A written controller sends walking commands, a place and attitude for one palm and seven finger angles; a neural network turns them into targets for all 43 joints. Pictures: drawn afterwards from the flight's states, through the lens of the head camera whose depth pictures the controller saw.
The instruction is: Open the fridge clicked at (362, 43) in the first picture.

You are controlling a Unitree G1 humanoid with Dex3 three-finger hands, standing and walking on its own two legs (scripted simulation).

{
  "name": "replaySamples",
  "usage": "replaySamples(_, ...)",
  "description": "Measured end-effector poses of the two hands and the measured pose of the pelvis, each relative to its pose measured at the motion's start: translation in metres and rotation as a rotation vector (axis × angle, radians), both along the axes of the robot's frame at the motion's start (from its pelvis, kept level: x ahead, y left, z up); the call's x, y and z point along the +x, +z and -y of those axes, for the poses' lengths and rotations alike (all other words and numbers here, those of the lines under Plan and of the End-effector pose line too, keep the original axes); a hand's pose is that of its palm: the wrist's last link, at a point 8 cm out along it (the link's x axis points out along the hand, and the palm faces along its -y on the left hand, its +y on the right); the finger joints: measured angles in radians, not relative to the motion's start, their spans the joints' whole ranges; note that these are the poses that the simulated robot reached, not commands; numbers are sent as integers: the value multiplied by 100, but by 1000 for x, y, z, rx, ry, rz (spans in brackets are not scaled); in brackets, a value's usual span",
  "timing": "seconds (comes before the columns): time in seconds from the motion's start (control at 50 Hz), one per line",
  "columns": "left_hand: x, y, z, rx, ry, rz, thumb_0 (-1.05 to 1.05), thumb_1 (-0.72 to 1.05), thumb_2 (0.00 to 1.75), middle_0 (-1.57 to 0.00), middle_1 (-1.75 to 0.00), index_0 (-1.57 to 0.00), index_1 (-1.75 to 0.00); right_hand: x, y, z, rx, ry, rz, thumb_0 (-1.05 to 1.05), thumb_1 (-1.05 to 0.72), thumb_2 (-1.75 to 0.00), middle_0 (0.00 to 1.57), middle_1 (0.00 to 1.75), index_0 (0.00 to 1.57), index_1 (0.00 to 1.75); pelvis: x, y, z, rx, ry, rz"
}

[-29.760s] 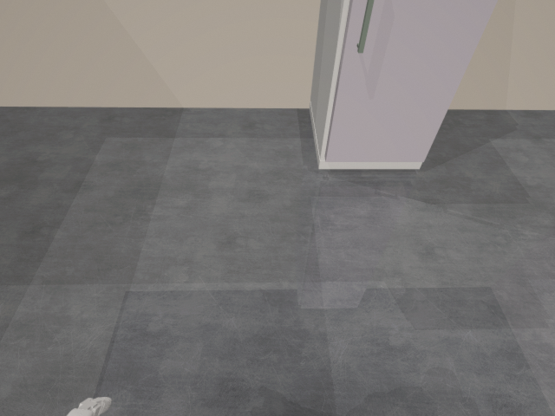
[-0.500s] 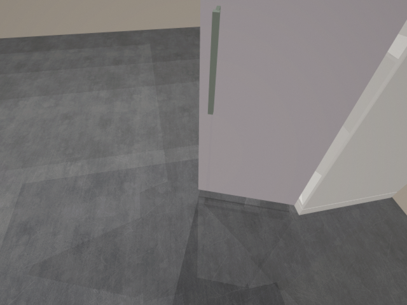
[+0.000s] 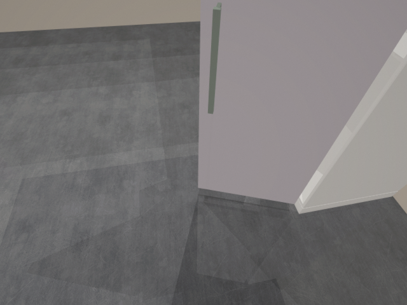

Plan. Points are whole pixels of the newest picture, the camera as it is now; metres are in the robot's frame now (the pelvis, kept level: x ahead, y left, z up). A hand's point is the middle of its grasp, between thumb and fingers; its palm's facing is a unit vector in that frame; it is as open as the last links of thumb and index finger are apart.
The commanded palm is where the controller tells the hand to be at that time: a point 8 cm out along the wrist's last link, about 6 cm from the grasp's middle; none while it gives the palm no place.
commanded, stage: look to check the result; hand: left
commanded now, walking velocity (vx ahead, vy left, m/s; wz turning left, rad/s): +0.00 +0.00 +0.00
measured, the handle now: (214, 65) +0.75 +0.01 +0.07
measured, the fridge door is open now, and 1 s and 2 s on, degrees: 68 68 68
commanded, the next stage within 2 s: stand and wait in 0.06 s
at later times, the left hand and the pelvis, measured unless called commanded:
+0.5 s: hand out of the picture +0.09 +0.23 -0.16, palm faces -0.03 -0.95 -0.31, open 7.4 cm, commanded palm none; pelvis +0.02 -0.01 +0.00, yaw +0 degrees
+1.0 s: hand out of the picture +0.10 +0.21 -0.16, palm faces -0.02 -0.95 -0.30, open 7.4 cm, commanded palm none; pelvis +0.04 -0.02 +0.00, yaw +0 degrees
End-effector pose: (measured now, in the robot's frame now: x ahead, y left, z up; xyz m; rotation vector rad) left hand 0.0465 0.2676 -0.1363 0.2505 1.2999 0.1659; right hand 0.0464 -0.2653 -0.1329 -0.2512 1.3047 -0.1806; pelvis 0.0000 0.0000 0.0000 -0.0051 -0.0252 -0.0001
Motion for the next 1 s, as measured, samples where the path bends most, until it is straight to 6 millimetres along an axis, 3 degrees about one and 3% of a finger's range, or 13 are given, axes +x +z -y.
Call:
replaySamples(0.28, 36, 10, -10, 31, -24, 59, 1, 91, 90, -20, -30, -20, -30, 31, 7, 15, -25, 26, 42, 1, -91, -90, 20, 30, 20, 30, 12, 2, 3, 2, 4, -5)
replaySamples(1.0, 48, 8, 10, 25, -11, 26, 1, 91, 90, -20, -30, -20, -30, 47, 3, 26, -18, 19, 18, 1, -91, -90, 20, 30, 20, 30, 36, 2, 17, 6, 1, -12)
